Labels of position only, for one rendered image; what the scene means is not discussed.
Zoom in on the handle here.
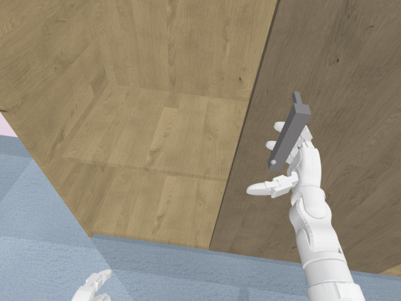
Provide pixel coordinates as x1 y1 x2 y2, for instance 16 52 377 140
268 92 311 172

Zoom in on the left robot hand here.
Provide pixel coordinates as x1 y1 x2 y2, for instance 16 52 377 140
71 269 112 301

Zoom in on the right robot hand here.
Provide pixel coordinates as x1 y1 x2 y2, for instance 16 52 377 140
246 122 321 198

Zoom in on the robot right forearm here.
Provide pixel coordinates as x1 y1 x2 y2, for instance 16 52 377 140
289 186 365 301

